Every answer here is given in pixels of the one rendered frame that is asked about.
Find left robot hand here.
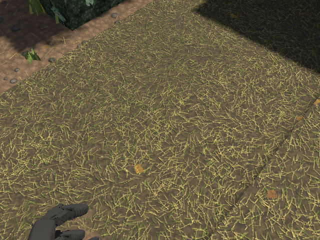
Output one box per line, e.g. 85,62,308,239
27,203,99,240

